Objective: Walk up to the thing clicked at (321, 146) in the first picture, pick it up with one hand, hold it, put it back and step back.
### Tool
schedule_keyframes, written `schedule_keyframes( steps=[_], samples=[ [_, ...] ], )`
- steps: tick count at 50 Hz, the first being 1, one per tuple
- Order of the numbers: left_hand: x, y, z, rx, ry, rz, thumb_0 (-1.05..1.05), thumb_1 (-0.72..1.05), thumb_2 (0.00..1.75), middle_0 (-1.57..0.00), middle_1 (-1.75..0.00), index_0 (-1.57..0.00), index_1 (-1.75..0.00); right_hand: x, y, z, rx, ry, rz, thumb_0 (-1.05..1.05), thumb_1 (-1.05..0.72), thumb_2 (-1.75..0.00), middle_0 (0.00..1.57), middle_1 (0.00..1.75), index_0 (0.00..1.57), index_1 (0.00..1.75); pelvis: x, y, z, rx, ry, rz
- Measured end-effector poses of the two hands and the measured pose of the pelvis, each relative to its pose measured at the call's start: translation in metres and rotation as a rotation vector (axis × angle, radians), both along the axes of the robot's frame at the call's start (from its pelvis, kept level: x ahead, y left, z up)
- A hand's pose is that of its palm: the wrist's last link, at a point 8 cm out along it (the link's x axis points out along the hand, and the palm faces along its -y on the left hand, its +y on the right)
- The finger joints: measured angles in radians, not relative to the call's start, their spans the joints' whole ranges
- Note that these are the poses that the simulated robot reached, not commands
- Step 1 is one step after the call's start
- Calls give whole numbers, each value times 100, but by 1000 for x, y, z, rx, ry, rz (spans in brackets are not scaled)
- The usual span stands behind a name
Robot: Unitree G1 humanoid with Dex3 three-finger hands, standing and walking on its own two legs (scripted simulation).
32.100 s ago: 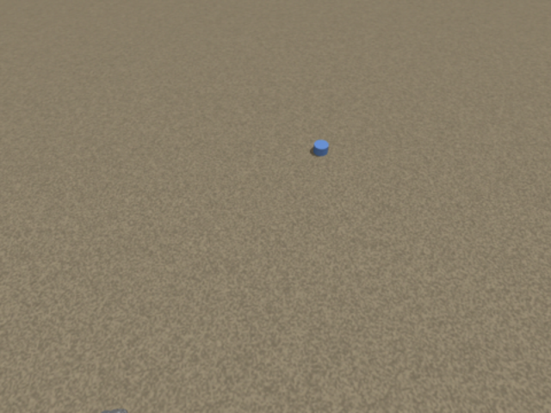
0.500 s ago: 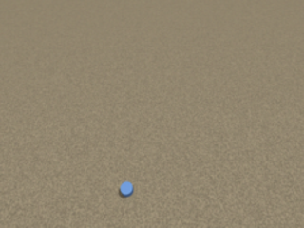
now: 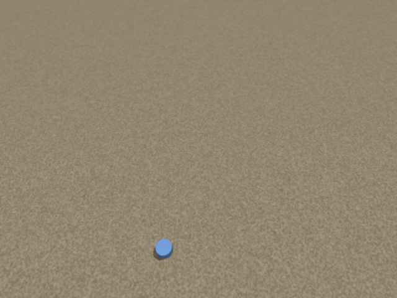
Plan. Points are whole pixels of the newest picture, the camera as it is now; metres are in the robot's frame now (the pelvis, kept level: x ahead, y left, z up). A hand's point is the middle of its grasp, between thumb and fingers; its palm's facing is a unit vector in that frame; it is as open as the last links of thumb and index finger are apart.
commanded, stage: stand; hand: left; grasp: from above
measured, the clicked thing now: (164, 248) +0.43 +0.22 -0.76
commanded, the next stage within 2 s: step back in 0.30 s
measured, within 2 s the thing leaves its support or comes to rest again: neither
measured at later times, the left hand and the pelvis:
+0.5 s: hand out of the picture +0.07 +0.27 -0.17, palm faces +0.00 -0.92 -0.38, open 7.4 cm; pelvis -0.03 +0.00 -0.01, yaw +0 degrees
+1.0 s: hand out of the picture -0.04 +0.24 -0.15, palm faces +0.04 -0.90 -0.43, open 7.4 cm; pelvis -0.13 -0.03 -0.02, yaw +2 degrees
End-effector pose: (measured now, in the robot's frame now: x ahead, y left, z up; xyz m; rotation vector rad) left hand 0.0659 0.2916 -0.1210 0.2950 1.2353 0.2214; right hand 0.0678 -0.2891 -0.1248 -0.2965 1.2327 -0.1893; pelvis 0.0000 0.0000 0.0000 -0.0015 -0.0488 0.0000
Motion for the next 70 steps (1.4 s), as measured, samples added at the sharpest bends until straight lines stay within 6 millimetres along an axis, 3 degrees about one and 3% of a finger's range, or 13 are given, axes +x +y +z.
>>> schedule_keyframes(
  steps=[16, 23, 30, 34, 40, 44, 48, 52, 57, 61, 66, 70],
  samples=[
    [2, 1, 1, 0, -9, -3, 0, 90, 90, -20, -30, -20, -30, 0, -3, 2, -3, -4, -4, 0, -91, -90, 20, 30, 20, 30, -1, 0, 0, 0, 2, -2],
    [-3, 16, -4, 38, -21, -3, 0, 90, 90, -20, -30, -20, -30, -5, -13, -2, -20, -11, -16, 0, -91, -90, 20, 30, 20, 30, -25, 0, -9, -5, 11, -1],
    [-17, 23, -9, 69, -21, -37, 0, 90, 90, -20, -30, -20, -30, -26, -26, -9, -39, -14, -13, 0, -91, -90, 20, 30, 20, 30, -53, -2, -21, 8, 8, -12],
    [-38, 14, -7, 84, -16, -30, 0, 90, 90, -20, -30, -20, -30, -37, -35, -16, -31, -28, 2, 0, -91, -90, 20, 30, 20, 30, -67, -15, -26, 4, 14, -15],
    [-88, -7, -5, 106, 20, -22, 0, 90, 90, -20, -30, -20, -30, -44, -47, -34, -12, -59, 4, 0, -91, -90, 20, 30, 20, 30, -92, -28, -31, 6, 2, -16],
    [-111, -14, 6, 101, 36, -10, 0, 90, 90, -20, -30, -20, -30, -66, -41, -29, 15, -31, 15, 0, -91, -90, 20, 30, 20, 30, -106, -29, -20, 28, 21, -9],
    [-115, -14, 11, 104, -24, 2, 0, 90, 90, -21, -30, -20, -30, -95, -41, -28, -5, 32, 50, 0, -91, -90, 20, 30, 20, 30, -122, -28, -17, 28, 37, 20],
    [-120, -7, 10, 105, -105, 12, 0, 90, 90, -21, -30, -20, -30, -119, -39, -29, -38, 71, 86, 0, -91, -90, 20, 30, 20, 30, -143, -22, -20, 17, 31, 56],
    [-143, 12, -3, 88, -152, 14, 0, 89, 90, -21, -30, -20, -30, -136, -27, -24, -69, 31, 121, 0, -91, -90, 20, 30, 20, 30, -178, -8, -30, 10, 10, 86],
    [-171, 31, -17, 64, -142, 18, 0, 90, 90, -20, -30, -20, -30, -160, -11, -12, -82, -21, 118, 0, -91, -90, 20, 30, 20, 30, -206, 7, -34, 31, -22, 65],
    [-210, 43, -9, 51, -109, 39, 0, 90, 90, -20, -30, -20, -30, -194, 1, 9, -87, -44, 104, 0, -91, -90, 20, 30, 20, 30, -231, 14, -20, -29, -11, 59],
    [-248, 50, -6, 62, -77, 39, 0, 90, 90, -20, -30, -20, -30, -208, 5, 16, -86, -78, 100, 0, -91, -90, 20, 30, 20, 30, -254, 15, -16, -30, 9, 30]
  ],
)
